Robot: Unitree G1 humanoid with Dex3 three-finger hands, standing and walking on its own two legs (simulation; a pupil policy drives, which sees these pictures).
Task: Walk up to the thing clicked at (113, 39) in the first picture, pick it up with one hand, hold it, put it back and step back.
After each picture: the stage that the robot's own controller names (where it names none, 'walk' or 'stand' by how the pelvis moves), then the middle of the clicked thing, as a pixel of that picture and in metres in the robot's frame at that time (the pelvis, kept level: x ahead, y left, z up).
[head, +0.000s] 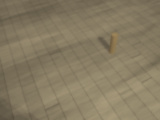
stand; (113, 43) +1.27 -0.23 -0.65
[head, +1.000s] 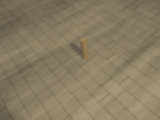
walk; (84, 48) +1.15 +0.15 -0.63
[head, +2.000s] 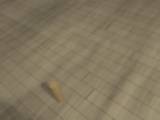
walk; (57, 92) +0.68 +0.37 -0.65
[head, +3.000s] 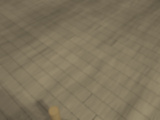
stand; (55, 118) +0.47 +0.25 -0.63
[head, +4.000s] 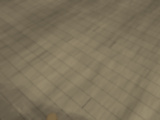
stand; out of the picture +0.43 +0.26 -0.65
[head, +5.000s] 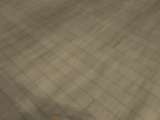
stand; out of the picture +0.40 +0.24 -0.65
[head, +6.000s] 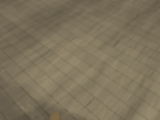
stand; out of the picture +0.43 +0.25 -0.66
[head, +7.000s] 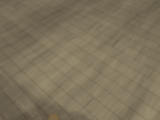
stand; out of the picture +0.42 +0.26 -0.66
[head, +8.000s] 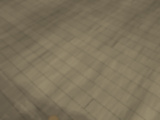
stand; out of the picture +0.41 +0.26 -0.66
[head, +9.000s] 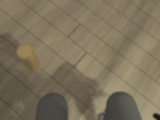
go down; (30, 59) +0.48 +0.26 -0.36
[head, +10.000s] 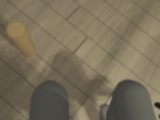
go down; (23, 42) +0.50 +0.28 -0.27
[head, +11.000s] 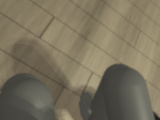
close in; out of the picture +0.48 +0.31 -0.17
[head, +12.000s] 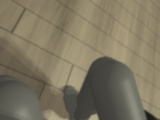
close; out of the picture +0.47 +0.33 -0.16
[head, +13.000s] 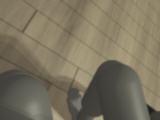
lift; out of the picture +0.40 +0.32 -0.16
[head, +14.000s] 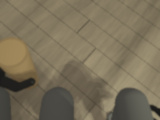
lift; (22, 69) +0.34 +0.23 -0.02
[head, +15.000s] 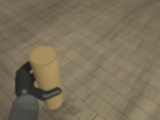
hold; (49, 82) +0.32 +0.15 +0.07
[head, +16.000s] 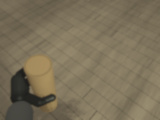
hold; (44, 88) +0.31 +0.16 +0.03
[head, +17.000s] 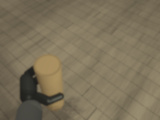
crouch; (51, 87) +0.32 +0.14 +0.02
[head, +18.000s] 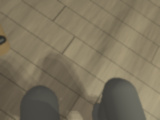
crouch; out of the picture +0.48 +0.26 -0.05
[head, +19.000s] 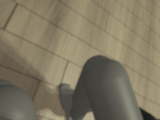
lower; out of the picture +0.45 +0.31 -0.17
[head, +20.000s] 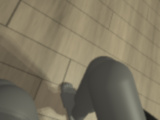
lower; out of the picture +0.46 +0.32 -0.17
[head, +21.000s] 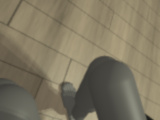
lower; out of the picture +0.46 +0.32 -0.17
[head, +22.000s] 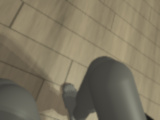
lower; out of the picture +0.46 +0.31 -0.16
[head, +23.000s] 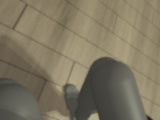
open; out of the picture +0.46 +0.31 -0.17
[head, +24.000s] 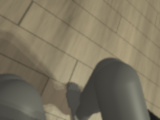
stand; out of the picture +0.45 +0.31 -0.17
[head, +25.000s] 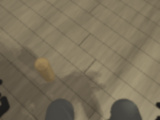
walk; (46, 71) +0.46 +0.24 -0.41
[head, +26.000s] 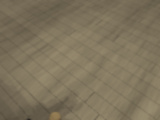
stand; out of the picture +0.41 +0.22 -0.60
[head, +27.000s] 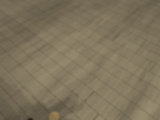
stand; out of the picture +0.41 +0.23 -0.60
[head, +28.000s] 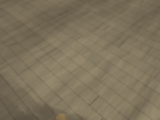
stand; out of the picture +0.42 +0.21 -0.64
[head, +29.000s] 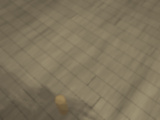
walk; (62, 105) +0.45 +0.18 -0.63
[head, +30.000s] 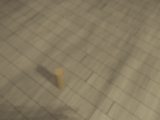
walk; (59, 79) +0.63 +0.20 -0.64
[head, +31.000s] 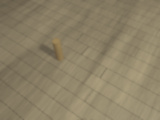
stand; (58, 50) +0.97 +0.33 -0.62
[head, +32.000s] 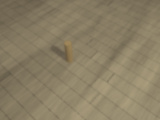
stand; (68, 52) +1.03 +0.23 -0.65
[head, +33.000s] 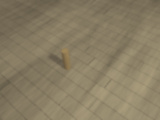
stand; (66, 59) +1.04 +0.25 -0.66
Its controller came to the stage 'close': yes
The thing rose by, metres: 0.69
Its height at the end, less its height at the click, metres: +0.00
